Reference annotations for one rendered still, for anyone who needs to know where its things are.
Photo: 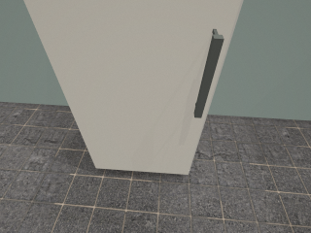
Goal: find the fridge door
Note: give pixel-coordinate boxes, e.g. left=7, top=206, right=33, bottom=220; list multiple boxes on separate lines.
left=23, top=0, right=241, bottom=175

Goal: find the handle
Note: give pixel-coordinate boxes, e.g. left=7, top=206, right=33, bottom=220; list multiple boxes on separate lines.
left=193, top=28, right=225, bottom=118

